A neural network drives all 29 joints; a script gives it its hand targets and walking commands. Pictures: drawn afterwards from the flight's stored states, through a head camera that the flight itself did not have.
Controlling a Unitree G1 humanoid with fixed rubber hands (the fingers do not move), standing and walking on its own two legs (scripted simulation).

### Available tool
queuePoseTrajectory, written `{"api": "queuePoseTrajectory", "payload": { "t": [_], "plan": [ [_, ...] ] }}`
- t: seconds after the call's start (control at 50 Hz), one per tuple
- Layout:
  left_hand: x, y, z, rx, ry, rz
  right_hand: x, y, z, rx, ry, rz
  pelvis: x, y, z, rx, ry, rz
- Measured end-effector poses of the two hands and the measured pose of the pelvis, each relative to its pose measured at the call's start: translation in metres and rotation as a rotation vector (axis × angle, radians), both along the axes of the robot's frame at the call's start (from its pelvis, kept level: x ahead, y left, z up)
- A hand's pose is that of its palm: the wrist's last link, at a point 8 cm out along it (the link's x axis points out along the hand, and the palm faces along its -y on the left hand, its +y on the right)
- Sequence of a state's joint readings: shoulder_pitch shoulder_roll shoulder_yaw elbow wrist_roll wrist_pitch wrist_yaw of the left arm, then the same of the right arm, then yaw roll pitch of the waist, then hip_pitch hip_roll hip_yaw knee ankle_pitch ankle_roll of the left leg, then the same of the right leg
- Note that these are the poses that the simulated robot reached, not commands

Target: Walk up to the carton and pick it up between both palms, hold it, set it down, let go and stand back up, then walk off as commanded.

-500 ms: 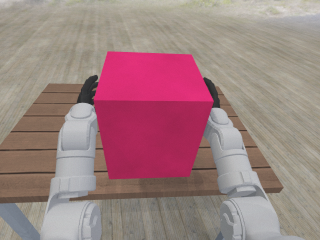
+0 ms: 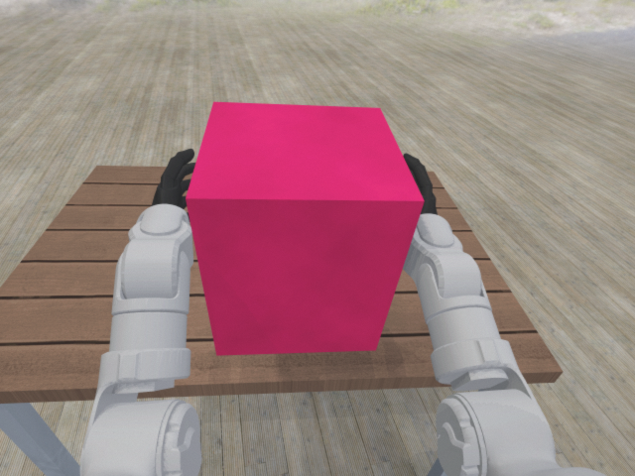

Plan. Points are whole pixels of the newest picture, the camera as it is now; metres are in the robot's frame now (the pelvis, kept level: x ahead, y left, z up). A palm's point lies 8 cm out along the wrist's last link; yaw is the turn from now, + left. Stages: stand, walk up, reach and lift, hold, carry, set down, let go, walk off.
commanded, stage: hold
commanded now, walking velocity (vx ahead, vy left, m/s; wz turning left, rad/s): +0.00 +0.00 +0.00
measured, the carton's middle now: (298, 231) +0.37 +0.02 +0.18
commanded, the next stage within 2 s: none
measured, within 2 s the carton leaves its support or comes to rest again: neither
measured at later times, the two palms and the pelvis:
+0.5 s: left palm (171, 212) +0.35 +0.16 +0.21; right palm (418, 216) +0.36 -0.13 +0.21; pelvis +0.00 +0.00 +0.00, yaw +0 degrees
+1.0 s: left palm (171, 212) +0.35 +0.16 +0.21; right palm (418, 216) +0.36 -0.13 +0.21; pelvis +0.00 +0.00 +0.00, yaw +0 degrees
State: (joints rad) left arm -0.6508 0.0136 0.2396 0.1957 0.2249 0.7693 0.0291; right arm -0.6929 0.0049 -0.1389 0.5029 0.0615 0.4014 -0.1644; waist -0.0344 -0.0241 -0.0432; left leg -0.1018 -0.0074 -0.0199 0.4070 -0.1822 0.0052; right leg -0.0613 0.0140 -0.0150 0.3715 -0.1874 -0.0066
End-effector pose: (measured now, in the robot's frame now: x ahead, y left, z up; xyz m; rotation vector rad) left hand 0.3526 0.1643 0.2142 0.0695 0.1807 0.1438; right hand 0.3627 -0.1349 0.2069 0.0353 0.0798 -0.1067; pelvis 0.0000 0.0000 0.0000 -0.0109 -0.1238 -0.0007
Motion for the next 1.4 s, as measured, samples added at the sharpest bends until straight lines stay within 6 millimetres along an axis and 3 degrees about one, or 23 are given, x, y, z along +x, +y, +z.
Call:
{"api": "queuePoseTrajectory", "payload": {
  "t": [1.4],
  "plan": [
    [-0.0002,0.0001,0.0002,0.000,0.000,0.000,0.0000,0.0001,0.0004,0.000,-0.001,0.000,0.0000,0.0000,0.0000,0.000,0.000,0.000]
  ]
}}
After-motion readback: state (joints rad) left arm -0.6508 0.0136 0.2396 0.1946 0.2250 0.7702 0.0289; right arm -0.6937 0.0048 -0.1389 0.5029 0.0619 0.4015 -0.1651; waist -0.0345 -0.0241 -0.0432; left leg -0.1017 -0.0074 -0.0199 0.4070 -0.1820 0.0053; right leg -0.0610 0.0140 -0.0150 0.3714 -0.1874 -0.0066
